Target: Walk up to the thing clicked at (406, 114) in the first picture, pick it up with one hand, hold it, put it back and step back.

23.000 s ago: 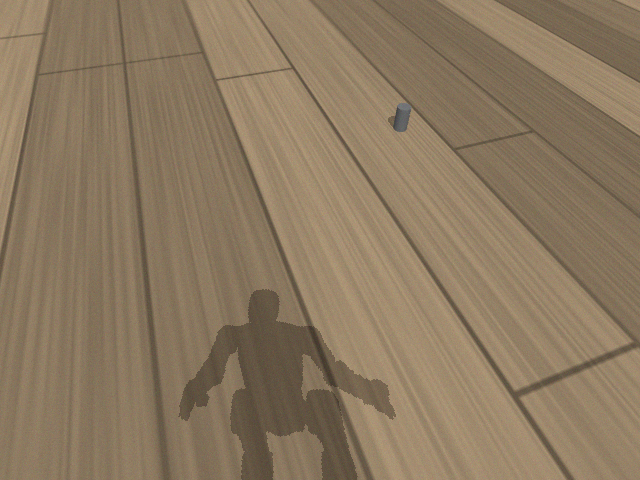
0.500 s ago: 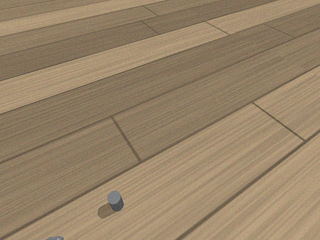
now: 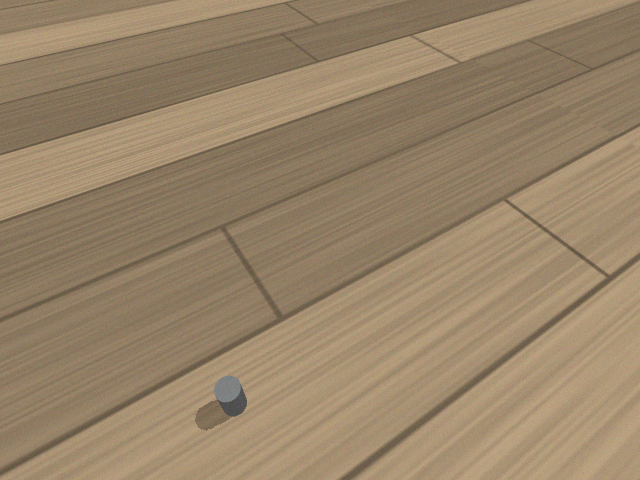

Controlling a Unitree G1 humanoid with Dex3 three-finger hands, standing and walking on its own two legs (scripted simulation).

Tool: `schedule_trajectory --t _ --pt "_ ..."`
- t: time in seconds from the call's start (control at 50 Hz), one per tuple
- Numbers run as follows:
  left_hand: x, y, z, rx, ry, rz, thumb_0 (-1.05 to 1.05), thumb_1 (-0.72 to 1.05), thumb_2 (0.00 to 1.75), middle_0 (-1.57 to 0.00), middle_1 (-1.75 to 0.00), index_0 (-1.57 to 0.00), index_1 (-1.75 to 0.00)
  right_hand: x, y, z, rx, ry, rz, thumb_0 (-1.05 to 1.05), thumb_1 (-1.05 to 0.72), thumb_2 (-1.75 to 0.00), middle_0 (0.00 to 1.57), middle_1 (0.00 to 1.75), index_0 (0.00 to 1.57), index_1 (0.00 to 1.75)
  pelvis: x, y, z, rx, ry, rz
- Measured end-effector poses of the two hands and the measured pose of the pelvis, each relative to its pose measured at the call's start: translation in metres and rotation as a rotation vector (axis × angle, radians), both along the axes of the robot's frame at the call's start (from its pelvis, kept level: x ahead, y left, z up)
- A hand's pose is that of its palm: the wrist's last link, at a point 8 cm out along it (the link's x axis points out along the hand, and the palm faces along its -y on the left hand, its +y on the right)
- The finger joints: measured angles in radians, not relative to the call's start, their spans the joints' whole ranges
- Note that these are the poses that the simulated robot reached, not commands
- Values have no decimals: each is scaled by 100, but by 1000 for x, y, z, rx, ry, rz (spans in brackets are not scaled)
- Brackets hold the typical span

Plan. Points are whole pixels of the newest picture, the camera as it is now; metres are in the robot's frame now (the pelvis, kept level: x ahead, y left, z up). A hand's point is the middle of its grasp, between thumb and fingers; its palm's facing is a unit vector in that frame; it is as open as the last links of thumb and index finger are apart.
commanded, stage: stand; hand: left
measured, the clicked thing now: (231, 396) +0.45 +0.27 -0.71
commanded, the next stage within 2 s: walk up in 0.30 s
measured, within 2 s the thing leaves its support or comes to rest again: neither
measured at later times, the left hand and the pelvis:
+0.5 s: hand out of the picture +0.10 +0.28 -0.17, palm faces -0.03 -0.92 -0.38, open 7.4 cm; pelvis -0.03 +0.02 -0.01, yaw +0 degrees
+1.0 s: hand out of the picture +0.00 +0.29 -0.18, palm faces -0.12 -0.91 -0.40, open 7.4 cm; pelvis -0.12 +0.04 -0.03, yaw -4 degrees
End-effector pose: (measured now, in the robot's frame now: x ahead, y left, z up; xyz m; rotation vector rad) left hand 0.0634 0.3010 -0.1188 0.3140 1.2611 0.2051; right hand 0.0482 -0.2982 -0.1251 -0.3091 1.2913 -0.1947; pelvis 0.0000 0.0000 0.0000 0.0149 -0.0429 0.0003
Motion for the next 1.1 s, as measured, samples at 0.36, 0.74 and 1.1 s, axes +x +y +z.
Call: schedule_trajectory --t 0.36,0.74,1.1 --pt "28 0 0 5 -43 3 0 90 90 -20 -30 -21 -30 29 -4 1 -12 -32 12 0 -91 -90 20 30 21 30 7 0 -3 -8 17 3" --pt "11 52 -24 19 -78 -70 0 91 90 -20 -29 -20 -30 -83 34 8 -109 98 -20 0 -91 -90 20 30 21 30 -67 49 -15 -37 45 1" --pt "-87 26 2 58 -61 -115 0 90 90 -20 -30 -21 -30 -94 20 -9 -31 -132 -53 0 -91 -90 20 30 21 30 -136 31 -15 15 11 -92"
